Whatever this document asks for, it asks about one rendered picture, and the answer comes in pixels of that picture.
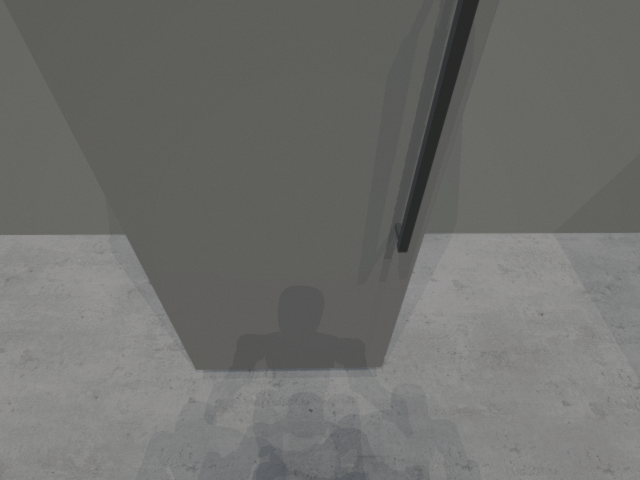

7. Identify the handle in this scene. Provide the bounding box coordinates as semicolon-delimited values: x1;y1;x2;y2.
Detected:
395;0;479;252

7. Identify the fridge door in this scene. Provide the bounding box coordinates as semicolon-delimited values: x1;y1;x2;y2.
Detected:
3;0;498;370

